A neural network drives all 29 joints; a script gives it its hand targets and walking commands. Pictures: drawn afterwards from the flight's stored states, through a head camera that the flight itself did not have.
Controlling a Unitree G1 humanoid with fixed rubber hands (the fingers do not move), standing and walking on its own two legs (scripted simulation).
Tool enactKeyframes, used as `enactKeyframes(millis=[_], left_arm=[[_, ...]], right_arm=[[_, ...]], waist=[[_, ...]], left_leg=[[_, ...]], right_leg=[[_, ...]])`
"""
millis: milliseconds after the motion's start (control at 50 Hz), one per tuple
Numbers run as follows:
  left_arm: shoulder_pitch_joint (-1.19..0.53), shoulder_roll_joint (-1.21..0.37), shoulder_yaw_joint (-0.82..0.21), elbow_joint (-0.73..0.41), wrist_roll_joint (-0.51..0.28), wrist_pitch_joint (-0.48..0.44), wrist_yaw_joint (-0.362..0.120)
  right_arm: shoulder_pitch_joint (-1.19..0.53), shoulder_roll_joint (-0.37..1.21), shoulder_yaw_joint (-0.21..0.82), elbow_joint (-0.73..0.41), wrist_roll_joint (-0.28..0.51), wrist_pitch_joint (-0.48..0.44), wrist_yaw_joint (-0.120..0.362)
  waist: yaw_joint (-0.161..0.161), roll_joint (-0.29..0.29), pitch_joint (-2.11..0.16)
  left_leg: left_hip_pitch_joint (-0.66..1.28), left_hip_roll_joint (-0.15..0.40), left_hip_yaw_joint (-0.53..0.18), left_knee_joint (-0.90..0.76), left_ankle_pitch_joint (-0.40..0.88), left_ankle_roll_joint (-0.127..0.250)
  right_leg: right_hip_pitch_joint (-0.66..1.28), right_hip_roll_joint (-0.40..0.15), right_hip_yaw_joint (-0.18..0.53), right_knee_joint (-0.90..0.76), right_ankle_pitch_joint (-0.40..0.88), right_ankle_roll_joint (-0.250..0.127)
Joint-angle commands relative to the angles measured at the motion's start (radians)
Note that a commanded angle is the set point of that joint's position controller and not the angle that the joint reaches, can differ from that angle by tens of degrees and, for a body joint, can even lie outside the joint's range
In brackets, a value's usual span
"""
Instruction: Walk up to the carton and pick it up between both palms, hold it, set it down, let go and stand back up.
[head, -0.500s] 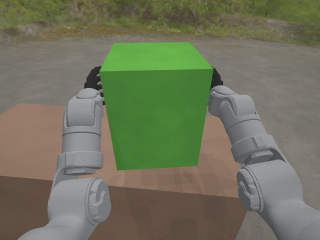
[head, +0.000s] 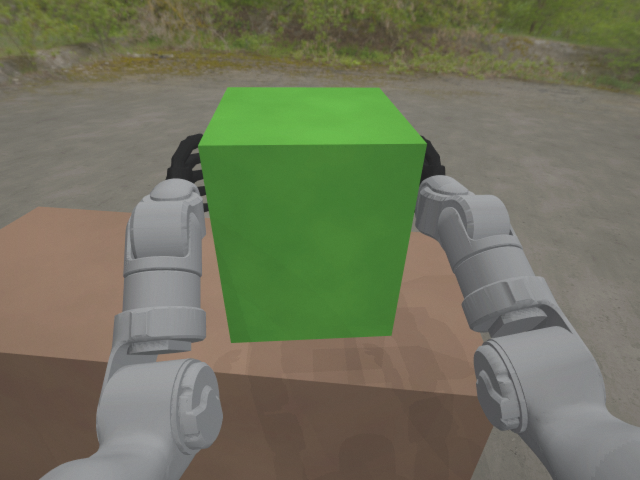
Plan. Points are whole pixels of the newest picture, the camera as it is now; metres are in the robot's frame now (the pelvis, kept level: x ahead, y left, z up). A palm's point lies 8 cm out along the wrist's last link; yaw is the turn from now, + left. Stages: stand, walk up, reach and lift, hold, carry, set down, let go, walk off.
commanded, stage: hold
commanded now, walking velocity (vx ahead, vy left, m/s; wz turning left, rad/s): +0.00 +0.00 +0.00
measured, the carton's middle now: (308, 209) +0.38 -0.02 +0.26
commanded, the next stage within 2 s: none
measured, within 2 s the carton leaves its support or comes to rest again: neither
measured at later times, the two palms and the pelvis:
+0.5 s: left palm (184, 196) +0.37 +0.13 +0.29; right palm (429, 190) +0.35 -0.16 +0.29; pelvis +0.00 +0.00 +0.00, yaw +0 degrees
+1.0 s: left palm (182, 194) +0.37 +0.13 +0.29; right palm (427, 190) +0.36 -0.16 +0.29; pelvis +0.00 +0.00 +0.00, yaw +0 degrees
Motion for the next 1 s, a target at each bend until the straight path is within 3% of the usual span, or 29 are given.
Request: enactKeyframes(millis=[0,80,120,160,200,260,300,380,440,500,540,560,620,700,720,740,820,840,880,920,960,980], left_arm=[[-0.824,-0.580,-0.381,-0.112,-0.217,-0.071,-0.161],[-0.811,-0.572,-0.361,-0.110,-0.197,-0.070,-0.161],[-0.817,-0.567,-0.370,-0.125,-0.212,-0.074,-0.162],[-0.818,-0.570,-0.365,-0.139,-0.208,-0.075,-0.157],[-0.831,-0.561,-0.367,-0.141,-0.221,-0.077,-0.160],[-0.829,-0.561,-0.364,-0.128,-0.211,-0.072,-0.158],[-0.833,-0.584,-0.387,-0.170,-0.217,-0.075,-0.154],[-0.817,-0.569,-0.375,-0.149,-0.215,-0.070,-0.157],[-0.826,-0.576,-0.383,-0.146,-0.213,-0.070,-0.159],[-0.830,-0.578,-0.372,-0.134,-0.202,-0.069,-0.155],[-0.841,-0.559,-0.360,-0.107,-0.203,-0.073,-0.162],[-0.832,-0.565,-0.368,-0.127,-0.203,-0.073,-0.160],[-0.843,-0.573,-0.372,-0.120,-0.211,-0.075,-0.155],[-0.836,-0.566,-0.378,-0.133,-0.223,-0.081,-0.156],[-0.829,-0.565,-0.359,-0.134,-0.207,-0.079,-0.152],[-0.833,-0.567,-0.372,-0.139,-0.223,-0.080,-0.156],[-0.838,-0.553,-0.343,-0.090,-0.188,-0.071,-0.157],[-0.848,-0.558,-0.354,-0.092,-0.203,-0.075,-0.164],[-0.845,-0.562,-0.349,-0.102,-0.201,-0.078,-0.164],[-0.842,-0.552,-0.355,-0.100,-0.211,-0.081,-0.163],[-0.841,-0.562,-0.369,-0.120,-0.216,-0.083,-0.160],[-0.832,-0.567,-0.375,-0.117,-0.220,-0.080,-0.163]], right_arm=[[-0.901,0.601,0.175,-0.338,0.147,-0.061,0.150],[-0.880,0.606,0.179,-0.304,0.146,-0.059,0.156],[-0.879,0.607,0.180,-0.318,0.142,-0.059,0.154],[-0.879,0.614,0.195,-0.329,0.155,-0.059,0.157],[-0.877,0.616,0.195,-0.332,0.155,-0.057,0.152],[-0.875,0.603,0.176,-0.303,0.146,-0.056,0.158],[-0.884,0.624,0.203,-0.344,0.163,-0.064,0.157],[-0.884,0.619,0.198,-0.351,0.161,-0.060,0.150],[-0.863,0.611,0.178,-0.315,0.150,-0.057,0.153],[-0.899,0.608,0.185,-0.311,0.152,-0.063,0.162],[-0.881,0.601,0.158,-0.296,0.134,-0.057,0.160],[-0.882,0.612,0.175,-0.306,0.145,-0.061,0.162],[-0.906,0.606,0.179,-0.312,0.149,-0.063,0.162],[-0.870,0.614,0.184,-0.318,0.153,-0.060,0.152],[-0.899,0.626,0.204,-0.328,0.159,-0.063,0.156],[-0.892,0.620,0.194,-0.337,0.159,-0.063,0.153],[-0.908,0.601,0.168,-0.281,0.141,-0.059,0.161],[-0.881,0.597,0.146,-0.273,0.129,-0.057,0.159],[-0.897,0.634,0.182,-0.299,0.139,-0.059,0.157],[-0.897,0.625,0.175,-0.316,0.143,-0.060,0.151],[-0.913,0.637,0.198,-0.346,0.154,-0.065,0.149],[-0.895,0.616,0.179,-0.337,0.149,-0.063,0.145]], waist=[[-0.018,0.066,-0.326],[-0.006,0.062,-0.312],[-0.020,0.049,-0.339],[-0.003,0.055,-0.345],[-0.012,0.050,-0.347],[-0.013,0.058,-0.315],[-0.003,0.073,-0.365],[-0.010,0.053,-0.341],[-0.022,0.072,-0.313],[-0.002,0.067,-0.308],[-0.021,0.053,-0.295],[-0.007,0.061,-0.317],[-0.006,0.062,-0.341],[-0.020,0.061,-0.348],[0.012,0.056,-0.347],[-0.007,0.050,-0.356],[0.005,0.056,-0.291],[-0.021,0.057,-0.283],[0.007,0.044,-0.310],[-0.011,0.033,-0.332],[0.002,0.051,-0.363],[-0.022,0.057,-0.344]], left_leg=[[0.070,0.010,-0.016,-0.072,0.106,-0.053],[0.063,0.018,-0.016,-0.083,0.090,-0.048],[0.080,0.014,-0.014,-0.075,0.116,-0.051],[0.082,0.012,-0.014,-0.069,0.139,-0.050],[0.084,0.008,-0.011,-0.064,0.135,-0.048],[0.071,0.011,-0.011,-0.072,0.111,-0.053],[0.092,0.009,-0.012,-0.062,0.158,-0.056],[0.088,0.003,-0.008,-0.058,0.148,-0.049],[0.077,0.008,-0.011,-0.070,0.110,-0.055],[0.070,0.015,-0.016,-0.079,0.108,-0.052],[0.060,0.010,-0.009,-0.084,0.066,-0.047],[0.063,0.009,-0.009,-0.080,0.083,-0.048],[0.077,0.010,-0.013,-0.076,0.101,-0.051],[0.087,0.005,-0.009,-0.065,0.120,-0.050],[0.088,0.005,-0.007,-0.065,0.128,-0.044],[0.084,0.008,-0.011,-0.064,0.121,-0.043],[0.046,0.011,-0.014,-0.085,0.060,-0.040],[0.047,0.011,-0.013,-0.089,0.043,-0.044],[0.051,0.004,-0.005,-0.083,0.066,-0.036],[0.076,-0.003,-0.003,-0.070,0.101,-0.037],[0.084,-0.003,-0.007,-0.060,0.124,-0.040],[0.082,0.001,-0.012,-0.062,0.120,-0.047]], right_leg=[[0.060,-0.006,0.008,-0.033,0.143,0.059],[0.068,-0.006,0.009,-0.028,0.132,0.058],[0.076,-0.008,0.010,-0.032,0.156,0.060],[0.079,-0.004,0.008,-0.028,0.172,0.060],[0.080,-0.010,0.015,-0.034,0.170,0.063],[0.064,-0.009,0.011,-0.034,0.148,0.060],[0.084,-0.004,0.007,-0.023,0.186,0.060],[0.074,-0.009,0.014,-0.035,0.179,0.066],[0.061,-0.012,0.013,-0.035,0.149,0.061],[0.060,-0.004,0.005,-0.030,0.136,0.057],[0.056,-0.015,0.014,-0.043,0.114,0.058],[0.064,-0.010,0.011,-0.035,0.128,0.060],[0.062,-0.006,0.005,-0.034,0.136,0.058],[0.072,-0.014,0.015,-0.038,0.164,0.062],[0.064,-0.009,0.012,-0.034,0.151,0.062],[0.068,-0.009,0.013,-0.032,0.157,0.063],[0.048,-0.012,0.012,-0.037,0.096,0.059],[0.050,-0.016,0.014,-0.042,0.101,0.060],[0.066,-0.014,0.015,-0.039,0.109,0.065],[0.062,-0.016,0.015,-0.044,0.145,0.068],[0.062,-0.014,0.014,-0.036,0.159,0.067],[0.061,-0.012,0.013,-0.037,0.163,0.064]])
